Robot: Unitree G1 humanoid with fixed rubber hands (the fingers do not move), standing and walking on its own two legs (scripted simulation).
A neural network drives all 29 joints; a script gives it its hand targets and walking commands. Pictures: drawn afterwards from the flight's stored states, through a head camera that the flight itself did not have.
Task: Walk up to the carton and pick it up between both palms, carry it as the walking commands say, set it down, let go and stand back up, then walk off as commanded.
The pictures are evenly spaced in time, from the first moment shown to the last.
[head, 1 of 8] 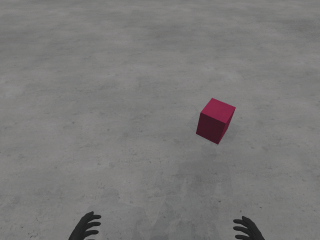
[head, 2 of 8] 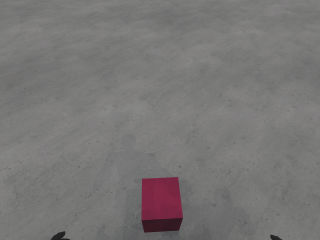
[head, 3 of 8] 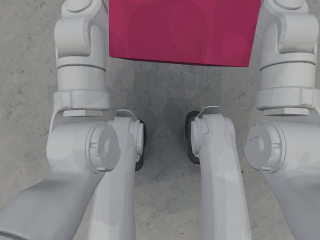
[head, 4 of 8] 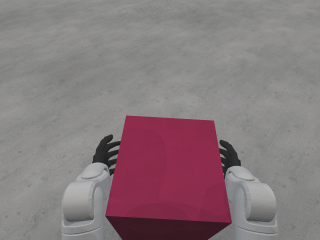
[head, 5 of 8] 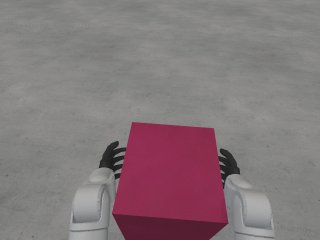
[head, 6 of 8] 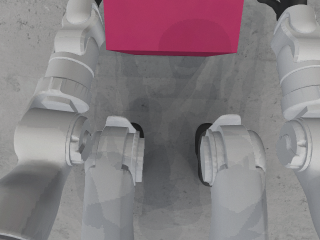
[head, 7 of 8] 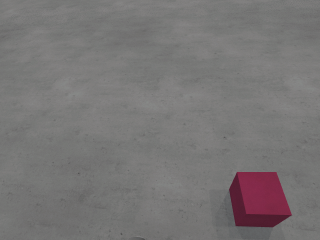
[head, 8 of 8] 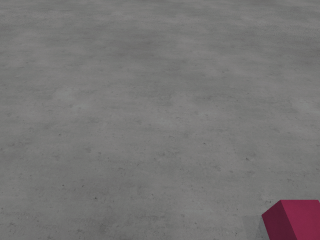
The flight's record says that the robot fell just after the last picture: no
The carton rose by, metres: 0.68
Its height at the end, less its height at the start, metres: +0.00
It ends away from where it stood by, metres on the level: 1.37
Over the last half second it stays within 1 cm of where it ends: yes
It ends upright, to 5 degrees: yes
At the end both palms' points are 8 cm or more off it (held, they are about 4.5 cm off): yes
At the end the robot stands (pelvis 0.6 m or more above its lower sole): yes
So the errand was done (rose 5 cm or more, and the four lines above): yes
